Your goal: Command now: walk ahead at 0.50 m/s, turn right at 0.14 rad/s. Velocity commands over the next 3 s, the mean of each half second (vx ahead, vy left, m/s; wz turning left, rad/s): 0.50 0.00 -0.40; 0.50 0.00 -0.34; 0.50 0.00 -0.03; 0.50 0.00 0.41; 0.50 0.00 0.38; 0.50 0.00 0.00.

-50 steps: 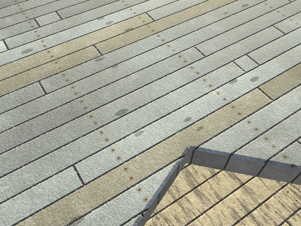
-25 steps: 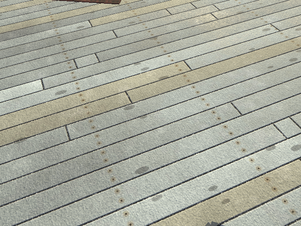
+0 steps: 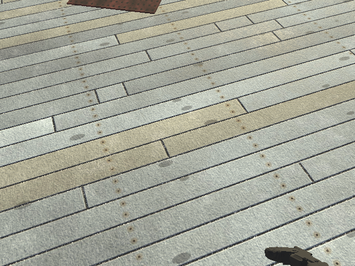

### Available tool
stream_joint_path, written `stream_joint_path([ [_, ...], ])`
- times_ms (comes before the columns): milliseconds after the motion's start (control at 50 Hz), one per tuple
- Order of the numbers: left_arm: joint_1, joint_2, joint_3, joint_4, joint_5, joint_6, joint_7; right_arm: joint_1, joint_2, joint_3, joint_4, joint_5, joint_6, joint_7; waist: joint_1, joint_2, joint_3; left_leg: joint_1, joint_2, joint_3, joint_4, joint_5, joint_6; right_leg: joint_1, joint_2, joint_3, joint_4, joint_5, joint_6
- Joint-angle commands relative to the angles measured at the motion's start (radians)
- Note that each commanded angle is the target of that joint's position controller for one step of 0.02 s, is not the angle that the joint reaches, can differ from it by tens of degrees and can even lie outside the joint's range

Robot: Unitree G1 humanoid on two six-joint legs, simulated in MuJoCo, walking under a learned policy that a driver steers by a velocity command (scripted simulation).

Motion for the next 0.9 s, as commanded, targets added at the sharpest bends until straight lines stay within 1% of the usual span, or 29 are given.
stream_joint_path([
  [20, -0.090, 0.065, 0.030, -0.192, 0.030, -0.015, -0.017, 0.197, -0.217, -0.101, 0.070, 0.000, -0.013, -0.003, -0.068, 0.020, -0.066, 0.482, 0.345, -0.967, -0.873, -0.338, 0.136, -0.578, 0.023, 0.107, 0.724, -0.033, -0.041],
  [40, -0.191, 0.094, 0.024, -0.170, 0.054, -0.021, -0.037, 0.365, -0.111, -0.041, 0.173, -0.061, -0.075, 0.052, -0.148, 0.059, 0.156, 0.316, 0.264, -0.774, -0.807, -0.288, 0.125, -0.745, 0.057, 0.286, 0.797, 0.131, -0.102],
  [60, -0.182, 0.032, 0.005, -0.206, 0.055, -0.027, -0.048, 0.344, -0.078, -0.048, 0.245, -0.068, -0.105, 0.063, -0.059, 0.035, 0.104, 0.312, 0.266, -0.643, -0.788, -0.120, 0.054, -0.775, 0.024, 0.278, 0.809, 0.177, -0.146],
  [80, -0.151, -0.038, -0.020, -0.201, 0.058, -0.025, -0.052, 0.255, -0.025, -0.031, 0.263, -0.064, -0.108, 0.060, 0.018, -0.012, 0.037, 0.282, 0.253, -0.563, -0.803, -0.059, 0.014, -0.759, -0.003, 0.273, 0.770, 0.207, -0.178],
  [100, -0.136, -0.047, -0.028, -0.183, 0.051, -0.019, -0.058, 0.197, -0.010, -0.026, 0.266, -0.051, -0.109, 0.054, 0.044, 0.002, 0.025, 0.267, 0.240, -0.512, -0.846, -0.039, 0.005, -0.785, 0.001, 0.256, 0.798, 0.194, -0.194],
  [140, -0.182, 0.015, -0.017, -0.182, 0.039, -0.030, -0.060, 0.143, -0.001, -0.011, 0.274, -0.071, -0.126, 0.039, 0.078, -0.001, -0.039, 0.281, 0.176, -0.328, -0.895, 0.085, -0.066, -0.770, 0.003, 0.210, 0.704, 0.254, -0.199],
  [160, -0.246, 0.071, -0.006, -0.206, 0.023, -0.038, -0.063, 0.143, -0.022, -0.010, 0.284, -0.080, -0.131, 0.041, 0.081, 0.013, -0.053, 0.281, 0.146, -0.228, -0.936, 0.145, -0.096, -0.730, -0.008, 0.153, 0.615, 0.267, -0.191],
  [200, -0.341, 0.120, 0.015, -0.224, 0.020, -0.055, -0.081, 0.171, -0.088, -0.019, 0.267, -0.080, -0.134, 0.032, 0.045, 0.041, -0.076, 0.296, 0.128, -0.105, -0.991, 0.327, -0.116, -0.626, -0.010, 0.076, 0.470, 0.283, -0.142],
  [240, -0.433, 0.106, 0.020, -0.237, 0.014, -0.057, -0.094, 0.288, -0.134, -0.019, 0.295, -0.098, -0.126, 0.023, -0.011, 0.082, -0.058, 0.502, 0.164, -0.070, -1.012, 0.576, -0.120, -0.709, -0.018, 0.048, 0.385, 0.273, -0.094],
  [300, -0.481, 0.078, 0.019, -0.255, 0.007, -0.054, -0.078, 0.449, -0.181, -0.021, 0.345, -0.108, -0.135, 0.023, -0.042, 0.066, -0.039, 0.832, 0.213, -0.054, -0.988, 0.958, -0.135, -0.828, 0.009, 0.070, 0.238, 0.240, -0.056],
  [360, -0.521, 0.089, 0.024, -0.263, 0.019, -0.034, -0.075, 0.425, -0.212, -0.029, 0.329, -0.090, -0.135, 0.044, -0.018, 0.073, -0.014, 0.870, 0.197, 0.044, -1.020, 1.072, -0.145, -0.720, 0.032, -0.018, 0.031, 0.221, -0.060],
  [400, -0.517, 0.101, 0.027, -0.271, 0.024, -0.011, -0.079, 0.443, -0.256, -0.038, 0.333, -0.072, -0.138, 0.053, 0.015, 0.108, 0.000, 0.812, 0.208, 0.098, -0.997, 1.388, -0.151, -0.522, 0.058, -0.104, -0.056, 0.136, -0.045],
  [480, -0.294, 0.188, 0.059, -0.183, 0.030, -0.016, -0.044, 0.431, -0.365, -0.091, 0.307, -0.053, -0.100, 0.025, 0.065, 0.115, 0.035, 0.926, 0.255, 0.082, -0.735, 1.676, -0.245, -0.359, 0.136, -0.142, -0.300, 0.007, -0.039],
  [500, -0.134, 0.217, 0.077, -0.118, 0.017, -0.032, -0.024, 0.391, -0.376, -0.099, 0.294, -0.064, -0.085, 0.027, 0.122, 0.077, -0.002, 0.834, 0.228, 0.084, -0.556, 1.663, -0.264, -0.131, 0.165, -0.135, -0.419, 0.162, -0.069],
  [520, 0.170, 0.207, 0.083, 0.015, 0.025, -0.032, 0.005, 0.382, -0.323, -0.098, 0.302, -0.105, -0.076, 0.048, 0.199, -0.102, -0.128, 0.470, 0.134, 0.037, -0.103, 0.946, -0.319, 0.360, 0.108, -0.005, -0.338, 0.360, -0.138],
  [540, 0.033, 0.257, 0.086, -0.078, -0.033, 0.009, -0.010, 0.059, -0.215, -0.078, 0.101, 0.035, -0.126, -0.024, 0.218, -0.255, -0.110, 0.167, -0.115, 0.005, 0.298, 0.078, -0.242, 0.395, -0.091, 0.307, -0.342, 0.800, -0.302],
  [560, 0.086, 0.255, 0.080, -0.110, -0.015, -0.001, -0.028, 0.065, -0.219, -0.064, 0.024, 0.047, -0.159, -0.035, 0.193, -0.171, -0.377, -0.012, -0.159, -0.232, 0.515, -0.081, -0.246, 0.632, -0.228, 0.797, -0.374, 0.661, -0.505],
  [580, -0.008, 0.270, 0.086, -0.120, 0.004, -0.006, -0.013, 0.085, -0.200, -0.066, -0.020, 0.070, -0.192, -0.013, 0.105, -0.062, -0.398, -0.096, -0.068, -0.369, 0.446, 0.013, -0.189, 0.620, -0.235, 0.790, -0.485, 0.459, -0.466],
  [600, -0.088, 0.241, 0.086, -0.147, -0.008, -0.009, 0.011, 0.102, -0.175, -0.052, -0.034, 0.055, -0.201, 0.002, 0.047, -0.033, -0.341, -0.148, -0.015, -0.385, 0.295, 0.072, -0.149, 0.555, -0.200, 0.692, -0.542, 0.189, -0.402],
  [620, -0.193, 0.228, 0.080, -0.177, -0.029, -0.007, 0.012, 0.126, -0.183, -0.055, -0.012, 0.027, -0.192, -0.001, -0.021, 0.117, -0.183, -0.133, 0.015, -0.342, 0.203, 0.097, -0.144, 0.360, -0.172, 0.615, -0.586, 0.137, -0.351],
  [640, -0.264, 0.227, 0.071, -0.202, -0.032, -0.005, 0.014, 0.170, -0.204, -0.061, 0.003, 0.031, -0.172, -0.006, -0.086, 0.099, -0.093, -0.081, 0.044, -0.330, 0.112, 0.083, -0.166, 0.172, -0.195, 0.601, -0.587, 0.182, -0.352],
  [680, -0.294, 0.163, 0.045, -0.224, -0.020, -0.004, 0.015, 0.162, -0.219, -0.068, 0.011, 0.025, -0.130, -0.001, -0.107, 0.102, -0.025, 0.116, 0.100, -0.275, -0.123, 0.056, -0.179, -0.142, -0.139, 0.457, -0.610, 0.195, -0.280],
  [700, -0.266, 0.184, 0.049, -0.221, -0.018, 0.000, 0.024, 0.088, -0.191, -0.054, -0.012, 0.019, -0.121, -0.002, -0.081, 0.100, -0.004, 0.204, 0.088, -0.207, -0.269, 0.078, -0.185, -0.260, -0.087, 0.365, -0.622, 0.254, -0.244],
  [740, -0.141, 0.229, 0.065, -0.190, -0.023, 0.011, 0.041, 0.020, -0.142, -0.031, -0.022, 0.015, -0.115, 0.000, -0.019, 0.011, -0.066, 0.400, 0.041, -0.151, -0.485, 0.300, -0.187, -0.311, -0.019, 0.255, -0.608, 0.217, -0.191],
  [780, -0.076, 0.245, 0.069, -0.180, -0.029, 0.018, 0.036, 0.032, -0.173, -0.040, -0.008, 0.043, -0.110, -0.006, -0.005, -0.079, -0.101, 0.476, 0.009, -0.161, -0.587, 0.439, -0.184, -0.251, -0.043, 0.266, -0.582, 0.095, -0.174],
  [820, -0.057, 0.206, 0.059, -0.185, -0.035, 0.021, 0.031, 0.005, -0.217, -0.061, -0.010, 0.039, -0.111, -0.016, -0.003, -0.080, -0.080, 0.516, -0.008, -0.163, -0.691, 0.452, -0.160, -0.205, -0.052, 0.301, -0.530, -0.021, -0.133],
  [860, -0.074, 0.158, 0.048, -0.201, -0.025, 0.014, 0.030, 0.082, -0.258, -0.090, 0.009, 0.028, -0.114, -0.023, -0.050, -0.116, -0.086, 0.620, 0.015, -0.190, -0.724, 0.405, -0.108, -0.194, -0.031, 0.291, -0.407, -0.026, -0.079],
  [880, -0.116, 0.106, 0.035, -0.226, -0.015, 0.005, 0.031, 0.232, -0.307, -0.109, 0.035, 0.015, -0.119, -0.026, -0.120, -0.065, -0.145, 0.782, 0.145, -0.333, -0.752, 0.349, -0.047, -0.290, 0.024, 0.212, -0.165, -0.046, -0.030],
  [900, -0.034, 0.041, 0.017, -0.255, -0.020, -0.013, 0.031, 0.352, -0.401, -0.135, 0.067, 0.004, -0.107, -0.023, -0.101, 0.223, -0.228, 1.003, 0.361, -0.765, -0.906, 0.170, 0.106, -0.533, 0.118, 0.077, 0.172, -0.320, 0.023],
])
Next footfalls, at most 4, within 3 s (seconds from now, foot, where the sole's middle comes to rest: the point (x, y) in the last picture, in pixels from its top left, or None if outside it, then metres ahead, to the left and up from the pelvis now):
0.52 right None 0.42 -0.11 -0.66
0.88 left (178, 200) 0.69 0.05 -0.66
1.34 right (260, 180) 0.79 -0.26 -0.66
1.86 left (218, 112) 1.16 -0.12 -0.66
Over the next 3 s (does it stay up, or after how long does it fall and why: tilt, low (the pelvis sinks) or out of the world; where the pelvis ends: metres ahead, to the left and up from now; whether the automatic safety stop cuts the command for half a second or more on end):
stays up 1.58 -0.18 0.11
